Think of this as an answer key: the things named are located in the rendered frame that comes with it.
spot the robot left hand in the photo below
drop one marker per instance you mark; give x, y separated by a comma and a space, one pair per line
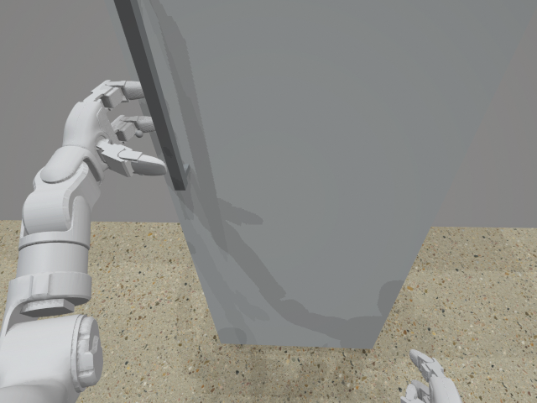
88, 127

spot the robot right hand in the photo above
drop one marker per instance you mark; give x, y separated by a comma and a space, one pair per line
441, 389

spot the left robot forearm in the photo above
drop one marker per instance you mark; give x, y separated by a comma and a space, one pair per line
54, 241

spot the left robot upper arm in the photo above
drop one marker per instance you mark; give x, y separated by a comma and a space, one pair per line
51, 360

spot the fridge door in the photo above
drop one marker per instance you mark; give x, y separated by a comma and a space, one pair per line
322, 138

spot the handle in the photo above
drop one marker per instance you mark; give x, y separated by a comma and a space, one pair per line
138, 43

